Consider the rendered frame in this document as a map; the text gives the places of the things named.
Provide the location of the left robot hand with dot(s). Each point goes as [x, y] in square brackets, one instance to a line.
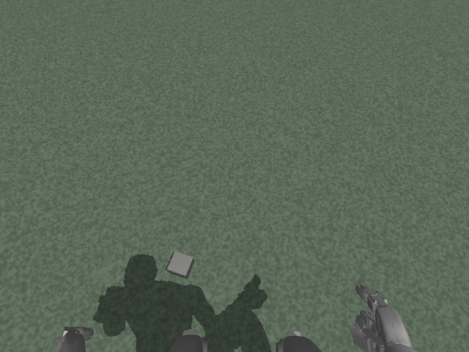
[73, 339]

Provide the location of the small box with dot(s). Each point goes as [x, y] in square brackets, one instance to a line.
[180, 265]

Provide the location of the right robot hand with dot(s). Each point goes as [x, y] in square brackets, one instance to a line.
[385, 328]

